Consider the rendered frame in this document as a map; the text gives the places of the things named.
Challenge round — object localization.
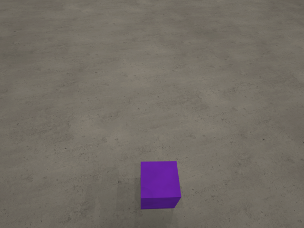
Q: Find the carton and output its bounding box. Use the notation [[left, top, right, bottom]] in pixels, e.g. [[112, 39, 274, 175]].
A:
[[141, 161, 181, 209]]

